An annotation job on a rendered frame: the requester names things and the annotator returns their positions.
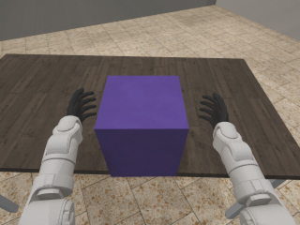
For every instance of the right robot upper arm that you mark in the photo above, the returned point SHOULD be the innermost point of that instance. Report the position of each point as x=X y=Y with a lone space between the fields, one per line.
x=268 y=214

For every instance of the left robot upper arm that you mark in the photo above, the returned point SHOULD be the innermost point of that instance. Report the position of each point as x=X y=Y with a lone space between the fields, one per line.
x=49 y=212

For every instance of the robot left hand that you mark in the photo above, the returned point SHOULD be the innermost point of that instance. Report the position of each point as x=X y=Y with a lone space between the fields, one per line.
x=75 y=105

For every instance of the left robot forearm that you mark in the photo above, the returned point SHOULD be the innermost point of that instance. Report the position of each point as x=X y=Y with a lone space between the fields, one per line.
x=55 y=178

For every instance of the robot right hand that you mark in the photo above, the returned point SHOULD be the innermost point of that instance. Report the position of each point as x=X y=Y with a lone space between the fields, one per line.
x=219 y=113

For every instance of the carton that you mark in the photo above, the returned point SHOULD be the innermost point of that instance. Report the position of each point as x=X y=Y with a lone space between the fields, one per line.
x=142 y=125

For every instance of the right robot forearm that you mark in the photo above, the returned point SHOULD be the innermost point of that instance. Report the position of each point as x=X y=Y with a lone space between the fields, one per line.
x=250 y=188

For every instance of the table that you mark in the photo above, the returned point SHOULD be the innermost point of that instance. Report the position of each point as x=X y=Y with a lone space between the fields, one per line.
x=35 y=91

